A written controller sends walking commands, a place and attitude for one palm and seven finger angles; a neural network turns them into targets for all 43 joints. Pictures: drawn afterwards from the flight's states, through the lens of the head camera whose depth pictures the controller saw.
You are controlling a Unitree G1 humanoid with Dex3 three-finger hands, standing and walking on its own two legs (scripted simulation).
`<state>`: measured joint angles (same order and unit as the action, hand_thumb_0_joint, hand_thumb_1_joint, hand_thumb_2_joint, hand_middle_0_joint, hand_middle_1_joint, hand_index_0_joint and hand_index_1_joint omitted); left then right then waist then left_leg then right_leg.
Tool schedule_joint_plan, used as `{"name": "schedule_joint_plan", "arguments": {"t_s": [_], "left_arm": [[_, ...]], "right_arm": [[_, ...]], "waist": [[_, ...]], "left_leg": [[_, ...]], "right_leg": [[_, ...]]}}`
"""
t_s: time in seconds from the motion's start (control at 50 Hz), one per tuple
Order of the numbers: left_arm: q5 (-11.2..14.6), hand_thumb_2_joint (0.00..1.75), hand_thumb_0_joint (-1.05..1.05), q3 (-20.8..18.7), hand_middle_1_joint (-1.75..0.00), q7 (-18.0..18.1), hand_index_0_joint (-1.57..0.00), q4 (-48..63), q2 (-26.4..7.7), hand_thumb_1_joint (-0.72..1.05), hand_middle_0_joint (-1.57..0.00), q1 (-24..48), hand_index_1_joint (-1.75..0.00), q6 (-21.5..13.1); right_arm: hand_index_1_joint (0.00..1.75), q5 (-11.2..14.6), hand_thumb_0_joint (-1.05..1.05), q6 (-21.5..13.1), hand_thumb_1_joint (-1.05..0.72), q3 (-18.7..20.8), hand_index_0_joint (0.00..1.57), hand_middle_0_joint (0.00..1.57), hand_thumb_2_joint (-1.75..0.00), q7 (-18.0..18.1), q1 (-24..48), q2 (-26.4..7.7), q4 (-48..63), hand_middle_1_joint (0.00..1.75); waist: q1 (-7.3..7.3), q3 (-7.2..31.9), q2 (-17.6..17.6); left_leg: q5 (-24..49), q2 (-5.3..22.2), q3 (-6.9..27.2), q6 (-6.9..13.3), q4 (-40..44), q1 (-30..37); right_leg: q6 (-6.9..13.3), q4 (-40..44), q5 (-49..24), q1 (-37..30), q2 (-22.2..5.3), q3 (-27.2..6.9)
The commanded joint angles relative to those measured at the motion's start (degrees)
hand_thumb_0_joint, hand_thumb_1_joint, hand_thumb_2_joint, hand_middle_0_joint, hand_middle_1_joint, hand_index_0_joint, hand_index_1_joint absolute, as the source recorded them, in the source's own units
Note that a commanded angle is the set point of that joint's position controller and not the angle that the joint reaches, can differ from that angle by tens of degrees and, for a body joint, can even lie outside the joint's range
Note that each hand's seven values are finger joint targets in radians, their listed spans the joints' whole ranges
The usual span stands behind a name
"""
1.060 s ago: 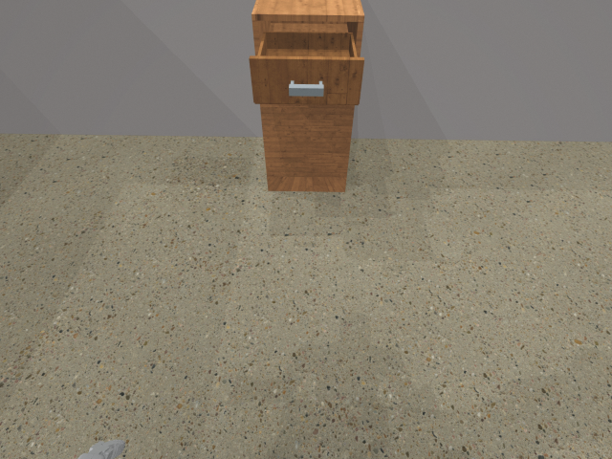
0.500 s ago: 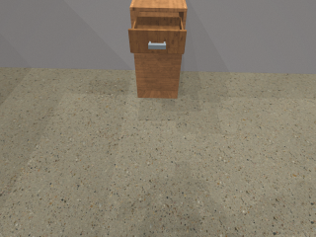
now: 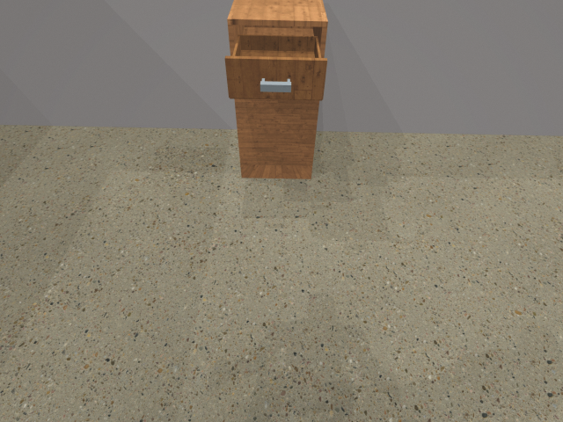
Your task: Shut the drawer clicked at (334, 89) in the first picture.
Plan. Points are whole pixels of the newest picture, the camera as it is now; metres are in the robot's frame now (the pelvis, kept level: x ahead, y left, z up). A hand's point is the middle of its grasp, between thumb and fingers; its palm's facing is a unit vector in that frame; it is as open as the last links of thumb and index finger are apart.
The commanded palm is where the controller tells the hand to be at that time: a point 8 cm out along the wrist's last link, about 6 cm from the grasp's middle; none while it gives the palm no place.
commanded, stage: look at it before walking up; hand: left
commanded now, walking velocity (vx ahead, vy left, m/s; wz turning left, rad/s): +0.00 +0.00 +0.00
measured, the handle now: (275, 83) +1.14 +0.09 -0.06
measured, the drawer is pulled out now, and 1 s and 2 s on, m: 0.30 0.30 0.30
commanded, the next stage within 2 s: walk to a spot facing it in 0.38 s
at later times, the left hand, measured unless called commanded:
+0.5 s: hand out of the picture +0.06 +0.25 -0.16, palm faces -0.02 -0.95 -0.32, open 7.4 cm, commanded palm none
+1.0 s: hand out of the picture +0.11 +0.15 -0.19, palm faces -0.05 -0.98 -0.20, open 7.4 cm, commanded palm none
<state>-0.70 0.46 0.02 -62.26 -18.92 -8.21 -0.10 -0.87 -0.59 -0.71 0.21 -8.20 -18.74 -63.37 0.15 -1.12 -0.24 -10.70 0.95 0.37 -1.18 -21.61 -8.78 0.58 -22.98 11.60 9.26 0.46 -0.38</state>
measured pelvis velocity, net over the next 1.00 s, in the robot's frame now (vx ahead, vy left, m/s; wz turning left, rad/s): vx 0.10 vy -0.04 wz -0.14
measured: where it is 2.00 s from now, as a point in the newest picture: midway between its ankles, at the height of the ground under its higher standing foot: (307, 366)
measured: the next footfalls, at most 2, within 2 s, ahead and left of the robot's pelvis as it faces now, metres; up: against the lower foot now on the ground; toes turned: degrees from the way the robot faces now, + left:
right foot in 0.90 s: +0.13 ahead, -0.12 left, +0.00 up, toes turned -12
left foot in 1.38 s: +0.44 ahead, +0.07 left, +0.00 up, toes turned -4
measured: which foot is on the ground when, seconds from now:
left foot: down 0.00-0.90, up 0.92-1.00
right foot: down 0.00-0.72, up 0.74-0.88, down 0.90-1.00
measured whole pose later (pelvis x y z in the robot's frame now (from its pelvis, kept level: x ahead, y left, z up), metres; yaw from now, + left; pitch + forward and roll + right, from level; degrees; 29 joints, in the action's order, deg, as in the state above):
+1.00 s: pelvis +0.10 -0.04 -0.02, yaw -8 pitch -2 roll +0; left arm -1.0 -2.3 -0.1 -60.6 -9.7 -20.3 -3.8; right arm -1.3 -0.5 1.7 -0.2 -21.2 -10.5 -66.7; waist 1.6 -2.3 0.4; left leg -25.4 5.2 -4.7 0.3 -61.9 -19.0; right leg 3.7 -34.7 19.6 13.5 0.7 5.4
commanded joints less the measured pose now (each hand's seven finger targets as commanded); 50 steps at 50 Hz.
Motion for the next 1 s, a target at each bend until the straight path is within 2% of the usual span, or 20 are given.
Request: {"name": "schedule_joint_plan", "arguments": {"t_s": [0.0,0.16,0.46,0.5,0.56,0.6,0.64,0.66,0.7,0.72,0.74,0.76,0.8,0.84,0.86,0.88,0.9,0.92,0.94,0.98], "left_arm": [[0.0,0.90,0.00,-2.4,-0.30,0.6,-0.20,3.5,-11.8,0.90,-0.20,2.2,-0.30,-1.4],[0.1,0.90,0.00,-2.4,-0.30,0.6,-0.20,3.3,-11.9,0.90,-0.20,1.7,-0.30,-1.6],[0.0,0.90,0.00,-2.2,-0.30,0.6,-0.20,2.9,-11.7,0.90,-0.20,1.1,-0.30,-1.6],[0.0,0.90,0.00,-0.9,-0.30,0.8,-0.20,1.0,-4.8,0.90,-0.20,-2.9,-0.30,-0.4],[-0.4,0.90,0.00,-1.6,-0.30,0.0,-0.20,1.2,-5.6,0.90,-0.20,-5.1,-0.30,0.4],[-0.6,0.90,0.00,-2.2,-0.30,-0.4,-0.20,2.1,-5.5,0.90,-0.20,-6.1,-0.30,0.5],[-0.5,0.90,0.00,-2.6,-0.30,-0.7,-0.20,3.0,-4.4,0.90,-0.20,-7.0,-0.30,0.3],[-0.5,0.90,0.00,-2.7,-0.30,-0.9,-0.20,3.4,-3.5,0.90,-0.20,-7.1,-0.30,0.0],[-0.5,0.90,0.00,-2.6,-0.30,-1.2,-0.20,5.0,-0.5,0.90,-0.20,-6.0,-0.30,-0.8],[-0.5,0.90,0.00,-2.7,-0.30,-1.2,-0.20,6.6,-0.1,0.90,-0.20,-3.2,-0.30,-1.1],[-0.6,0.90,0.00,-3.0,-0.30,-1.3,-0.20,7.8,0.3,0.90,-0.20,-1.7,-0.30,-1.2],[-0.6,0.90,0.00,-3.2,-0.30,-1.4,-0.20,8.1,0.7,0.90,-0.20,-1.6,-0.30,-1.3],[-0.5,0.90,0.00,-3.4,-0.30,-1.8,-0.20,7.2,2.7,0.90,-0.20,-4.8,-0.30,-1.8],[-0.7,0.90,0.00,-3.7,-0.30,-1.9,-0.20,3.1,3.9,0.90,-0.20,-15.6,-0.30,-2.2],[-0.9,0.90,0.00,-4.7,-0.30,-1.4,-0.20,0.3,0.1,0.90,-0.20,-23.7,-0.30,-2.8],[-0.8,0.90,0.00,-6.2,-0.30,-0.3,-0.20,-1.6,-6.0,0.90,-0.20,-30.5,-0.30,-3.5],[0.1,0.90,0.00,-5.8,-0.30,0.4,-0.20,-1.8,-5.8,0.90,-0.20,-31.6,-0.30,-3.6],[0.2,0.90,0.00,-5.7,-0.30,0.9,-0.20,-1.1,-4.3,0.90,-0.20,-28.4,-0.30,-3.7],[-0.2,0.90,0.00,-5.3,-0.30,0.8,-0.20,-0.4,-2.5,0.90,-0.20,-25.7,-0.30,-3.9],[-0.5,0.90,0.00,-4.1,-0.30,1.0,-0.20,0.8,1.3,0.90,-0.20,-20.9,-0.30,-4.0]], "right_arm": [[0.30,0.2,0.00,-1.4,-0.90,2.5,0.20,0.20,-0.90,0.6,2.4,-11.5,3.4,0.30],[0.30,0.3,0.00,-1.5,-0.90,2.5,0.20,0.20,-0.90,0.6,2.3,-11.4,3.4,0.30],[0.30,0.3,0.00,-1.4,-0.90,2.4,0.20,0.20,-0.90,0.6,2.6,-11.3,3.0,0.30],[0.30,-0.2,0.00,-0.5,-0.90,1.0,0.20,0.20,-0.90,0.3,-1.3,-4.3,1.3,0.30],[0.30,-0.7,0.00,0.0,-0.90,1.5,0.20,0.20,-0.90,0.1,-3.6,-4.5,1.4,0.30],[0.30,-0.8,0.00,-0.2,-0.90,2.1,0.20,0.20,-0.90,0.0,-4.4,-4.8,2.0,0.30],[0.30,-0.7,0.00,-0.6,-0.90,2.7,0.20,0.20,-0.90,0.2,-6.3,-5.0,2.5,0.30],[0.30,-0.6,0.00,-1.0,-0.90,3.1,0.20,0.20,-0.90,0.3,-7.7,-5.3,2.4,0.30],[0.30,-0.5,0.00,-1.7,-0.90,4.2,0.20,0.20,-0.90,0.7,-12.2,-7.2,2.0,0.30],[0.30,-0.3,0.00,-2.1,-0.90,4.8,0.20,0.20,-0.90,0.7,-14.2,-7.4,2.0,0.30],[0.30,-0.3,0.00,-2.5,-0.90,5.0,0.20,0.20,-0.90,0.7,-15.1,-7.0,2.1,0.30],[0.30,-0.4,0.00,-2.7,-0.90,5.0,0.20,0.20,-0.90,0.7,-14.4,-6.0,2.2,0.30],[0.30,-0.7,0.00,-3.1,-0.90,4.8,0.20,0.20,-0.90,0.8,-11.6,-4.4,2.7,0.30],[0.30,-0.6,0.00,-3.0,-0.90,4.4,0.20,0.20,-0.90,0.8,-9.0,-3.1,2.7,0.30],[0.30,0.0,0.00,-3.2,-0.90,4.1,0.20,0.20,-0.90,0.4,-8.3,-0.7,3.3,0.30],[0.30,0.4,0.00,-3.6,-0.90,3.2,0.20,0.20,-0.90,-0.1,-5.7,3.5,6.1,0.30],[0.30,-0.1,0.00,-3.8,-0.90,3.6,0.20,0.20,-0.90,-0.2,-3.7,1.4,7.1,0.30],[0.30,0.0,0.00,-3.8,-0.90,4.0,0.20,0.20,-0.90,-0.2,-3.4,1.7,6.6,0.30],[0.30,0.0,0.00,-3.8,-0.90,3.9,0.20,0.20,-0.90,-0.4,-1.9,3.1,6.2,0.30],[0.30,-0.5,0.00,-3.0,-0.90,4.1,0.20,0.20,-0.90,-0.5,-3.5,4.3,4.9,0.30]], "waist": [[0.02,1.9,0.1],[0.01,3.1,0.2],[0.14,1.6,0.6],[0.03,2.3,-0.4],[0.23,-2.1,-1.4],[0.28,-5.4,-1.5],[-0.22,-7.2,0.4],[-0.77,-7.5,3.1],[-2.32,-6.8,9.6],[-3.40,-6.9,10.1],[-3.80,-7.4,10.2],[-3.22,-8.3,9.3],[-0.62,-6.5,8.5],[4.43,-1.8,2.9],[7.75,1.4,-7.2],[9.35,0.4,-23.0],[8.67,0.9,-15.5],[6.96,-1.5,-9.2],[6.21,-3.5,-6.8],[2.88,-6.1,-2.3]], "left_leg": [[3.2,5.6,5.7,2.4,3.9,-0.4],[5.5,5.8,5.5,2.3,3.6,0.7],[4.9,5.8,5.8,2.4,4.5,0.4],[-2.6,5.2,3.7,1.3,2.8,0.8],[-19.0,4.1,2.7,1.8,1.5,-4.3],[-22.3,4.4,2.6,2.3,0.4,-6.3],[-23.2,6.2,4.0,3.5,0.7,-5.1],[-23.1,8.1,6.2,4.7,2.1,-2.8],[-21.0,15.8,15.0,9.0,7.5,4.0],[-18.8,19.7,17.6,11.8,10.1,6.9],[-16.6,21.3,17.7,13.2,11.1,7.3],[-13.3,21.6,16.1,13.3,10.6,6.1],[-4.4,19.2,8.0,10.6,6.9,2.3],[-2.6,13.0,-1.7,6.1,-6.3,-5.8],[-5.4,7.8,-7.6,3.5,-21.0,-14.6],[-20.9,1.2,-11.0,1.1,-37.4,-29.1],[-21.2,2.9,-4.8,1.8,-44.6,-32.0],[-16.7,5.0,-3.4,2.2,-47.3,-33.5],[-13.7,6.2,-2.7,1.8,-48.8,-33.3],[-8.2,7.5,-2.1,0.9,-46.8,-30.6]], "right_leg": [[1.3,5.5,-0.3,0.9,-6.7,-6.7],[1.2,5.2,-3.7,-0.1,-6.9,-6.5],[1.0,5.9,-3.0,0.1,-6.9,-6.2],[0.4,5.6,6.0,0.9,-6.3,-6.6],[2.0,5.8,21.0,4.7,-5.7,-9.3],[3.0,4.7,23.8,7.8,-4.8,-10.4],[3.6,1.0,22.1,11.1,-3.4,-9.7],[3.5,-3.0,19.6,13.7,-2.0,-8.2],[2.1,-16.2,12.7,20.8,1.6,-0.5],[1.4,-22.1,16.1,25.4,0.2,0.9],[1.1,-25.3,17.9,27.5,-2.0,0.1],[1.0,-25.6,17.7,27.2,-3.6,-0.3],[1.0,-19.2,15.2,18.7,-4.6,1.5],[1.3,-7.2,4.0,-0.6,-1.1,6.1],[3.2,-1.2,7.8,-11.6,-5.8,-2.7],[8.8,9.4,10.8,-16.3,-20.5,-27.9],[11.9,11.6,8.4,-16.4,-23.0,-34.1],[12.9,10.4,6.3,-14.7,-22.5,-30.5],[13.0,10.4,5.5,-10.3,-21.1,-28.7],[11.6,11.3,1.7,-3.6,-18.3,-20.3]]}}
